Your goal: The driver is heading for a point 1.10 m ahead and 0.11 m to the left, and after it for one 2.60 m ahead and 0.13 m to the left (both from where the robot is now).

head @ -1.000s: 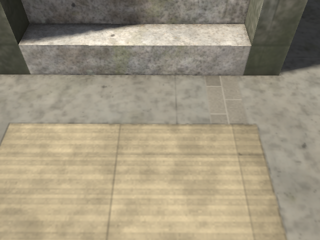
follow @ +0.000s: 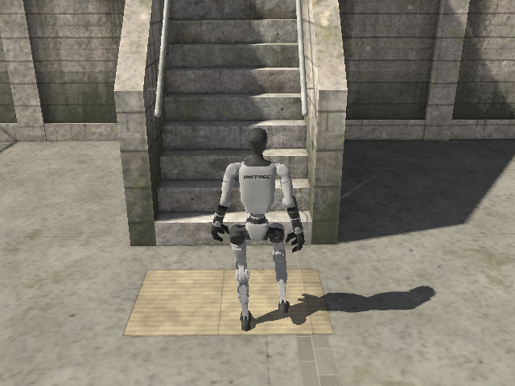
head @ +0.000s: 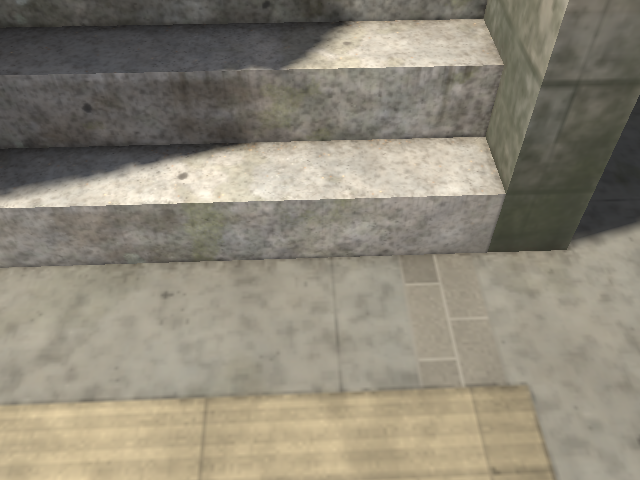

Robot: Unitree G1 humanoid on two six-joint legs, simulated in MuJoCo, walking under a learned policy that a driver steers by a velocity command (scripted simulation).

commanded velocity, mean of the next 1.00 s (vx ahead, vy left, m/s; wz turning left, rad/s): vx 0.50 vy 0.00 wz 0.00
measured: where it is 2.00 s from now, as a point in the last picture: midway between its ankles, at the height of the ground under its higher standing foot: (336, 328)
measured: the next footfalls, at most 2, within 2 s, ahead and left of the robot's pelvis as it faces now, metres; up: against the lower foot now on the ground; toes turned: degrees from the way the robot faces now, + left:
right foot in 0.30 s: +0.34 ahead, -0.17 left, +0.00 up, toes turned -2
left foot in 0.86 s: +0.66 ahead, +0.08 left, +0.00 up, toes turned +3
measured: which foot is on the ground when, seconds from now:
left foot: down 0.00-0.32, up 0.34-0.84, down 0.86-1.00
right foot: up 0.00-0.28, down 0.30-0.86, up 0.88-1.00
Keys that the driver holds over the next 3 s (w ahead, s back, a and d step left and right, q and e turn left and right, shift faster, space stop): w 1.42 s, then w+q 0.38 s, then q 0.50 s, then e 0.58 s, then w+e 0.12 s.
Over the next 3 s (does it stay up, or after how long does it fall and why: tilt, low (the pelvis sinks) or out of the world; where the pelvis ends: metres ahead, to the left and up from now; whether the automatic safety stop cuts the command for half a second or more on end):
stays up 1.03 0.05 0.15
